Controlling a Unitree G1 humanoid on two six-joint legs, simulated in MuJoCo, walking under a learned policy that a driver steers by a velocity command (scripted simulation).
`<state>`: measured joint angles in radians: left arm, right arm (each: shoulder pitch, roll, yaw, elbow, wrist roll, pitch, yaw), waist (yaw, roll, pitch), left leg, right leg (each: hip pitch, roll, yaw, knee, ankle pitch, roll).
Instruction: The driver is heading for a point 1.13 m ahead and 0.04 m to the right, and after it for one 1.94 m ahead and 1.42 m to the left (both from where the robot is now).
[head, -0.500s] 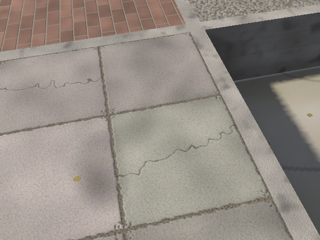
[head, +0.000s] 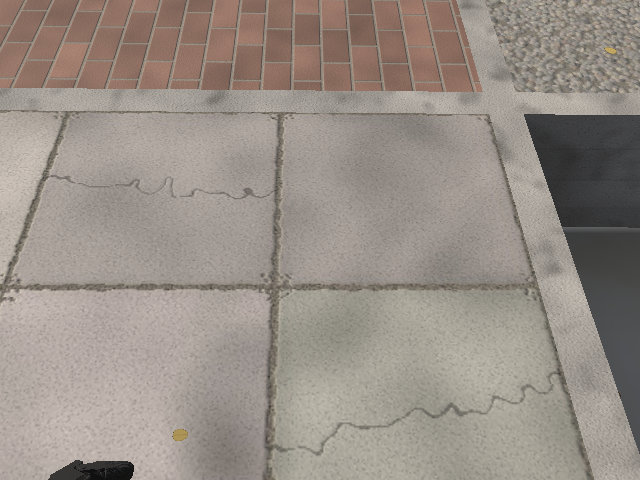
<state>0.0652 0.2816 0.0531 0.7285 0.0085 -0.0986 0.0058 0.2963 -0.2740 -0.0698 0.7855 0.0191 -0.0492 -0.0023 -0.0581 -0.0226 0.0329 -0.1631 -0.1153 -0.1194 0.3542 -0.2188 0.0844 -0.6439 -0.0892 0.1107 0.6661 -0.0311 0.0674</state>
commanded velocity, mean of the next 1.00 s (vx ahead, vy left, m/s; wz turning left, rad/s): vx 0.50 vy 0.00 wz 0.09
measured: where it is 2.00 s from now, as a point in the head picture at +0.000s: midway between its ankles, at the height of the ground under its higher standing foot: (310, 290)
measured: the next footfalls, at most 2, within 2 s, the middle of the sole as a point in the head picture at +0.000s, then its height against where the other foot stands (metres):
right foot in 0.14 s outside the picture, level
left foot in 0.64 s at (245, 461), level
